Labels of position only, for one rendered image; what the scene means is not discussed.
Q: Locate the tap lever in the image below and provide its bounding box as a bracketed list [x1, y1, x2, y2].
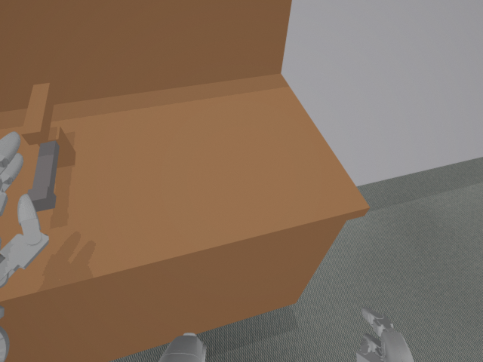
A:
[27, 140, 60, 212]

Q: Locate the counter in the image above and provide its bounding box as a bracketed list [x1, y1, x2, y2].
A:
[0, 0, 370, 362]

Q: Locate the left robot hand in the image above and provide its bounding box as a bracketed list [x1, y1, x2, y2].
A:
[0, 131, 49, 288]

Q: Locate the right robot hand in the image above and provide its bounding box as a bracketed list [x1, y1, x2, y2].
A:
[356, 307, 414, 362]

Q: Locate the left robot thigh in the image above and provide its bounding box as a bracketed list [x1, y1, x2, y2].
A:
[159, 336, 206, 362]

